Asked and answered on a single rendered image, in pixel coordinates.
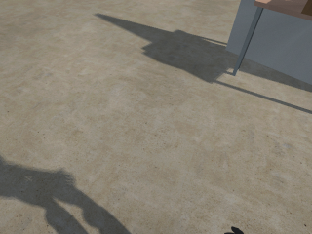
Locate table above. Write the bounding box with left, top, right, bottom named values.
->
left=232, top=0, right=312, bottom=76

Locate carton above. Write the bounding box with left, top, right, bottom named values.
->
left=301, top=0, right=312, bottom=16

